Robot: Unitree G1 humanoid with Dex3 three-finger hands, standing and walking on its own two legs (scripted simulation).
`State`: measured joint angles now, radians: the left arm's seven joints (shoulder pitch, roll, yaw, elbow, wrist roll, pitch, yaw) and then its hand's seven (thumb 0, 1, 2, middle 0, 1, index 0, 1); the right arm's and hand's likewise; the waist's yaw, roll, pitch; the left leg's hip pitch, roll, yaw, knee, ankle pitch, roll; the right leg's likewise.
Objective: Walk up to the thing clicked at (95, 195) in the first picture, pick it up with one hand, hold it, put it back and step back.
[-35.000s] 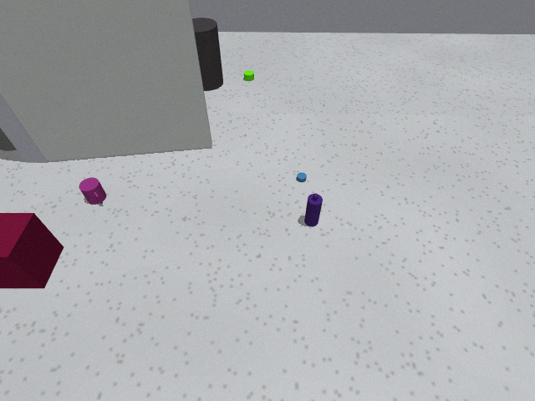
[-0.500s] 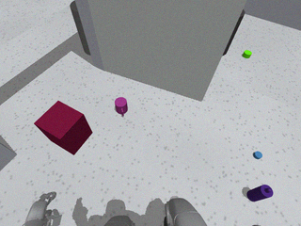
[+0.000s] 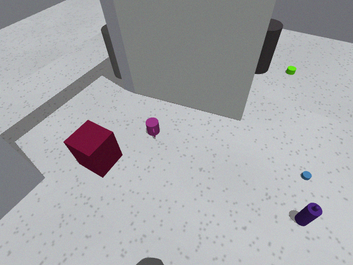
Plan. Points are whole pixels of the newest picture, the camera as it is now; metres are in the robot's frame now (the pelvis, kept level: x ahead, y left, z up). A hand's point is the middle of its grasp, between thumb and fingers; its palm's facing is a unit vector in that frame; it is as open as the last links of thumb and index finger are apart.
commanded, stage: step back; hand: left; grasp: from above
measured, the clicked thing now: (153, 128) +1.07 +0.25 -0.71
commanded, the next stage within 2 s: stand in 0.92 s
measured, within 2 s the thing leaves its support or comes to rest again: neither
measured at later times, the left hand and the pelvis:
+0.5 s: hand out of the picture +0.08 +0.26 -0.13, palm faces +0.05 -0.93 -0.37, open 7.4 cm; pelvis +0.02 +0.00 +0.01, yaw +2 degrees
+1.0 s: hand out of the picture +0.13 +0.27 -0.14, palm faces +0.00 -0.94 -0.35, open 7.4 cm; pelvis +0.04 +0.02 +0.02, yaw +0 degrees
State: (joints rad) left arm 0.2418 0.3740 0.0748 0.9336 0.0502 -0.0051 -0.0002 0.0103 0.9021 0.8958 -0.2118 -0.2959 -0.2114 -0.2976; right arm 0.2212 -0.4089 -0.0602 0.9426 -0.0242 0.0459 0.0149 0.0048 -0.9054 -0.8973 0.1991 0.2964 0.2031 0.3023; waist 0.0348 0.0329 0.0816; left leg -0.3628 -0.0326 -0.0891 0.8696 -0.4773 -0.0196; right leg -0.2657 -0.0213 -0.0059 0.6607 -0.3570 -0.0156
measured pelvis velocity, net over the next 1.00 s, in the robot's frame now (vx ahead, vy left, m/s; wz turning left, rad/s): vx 0.04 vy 0.02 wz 0.00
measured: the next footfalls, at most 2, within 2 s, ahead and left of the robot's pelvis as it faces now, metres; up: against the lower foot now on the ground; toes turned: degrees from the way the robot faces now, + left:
left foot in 0.04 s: +0.04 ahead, +0.14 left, +0.00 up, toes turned -1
left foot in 0.58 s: +0.11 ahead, +0.14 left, +0.00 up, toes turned +2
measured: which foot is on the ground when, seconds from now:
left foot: up 0.00-0.02, down 0.04-0.32, up 0.34-0.56, down 0.58-1.00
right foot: down 0.00-1.00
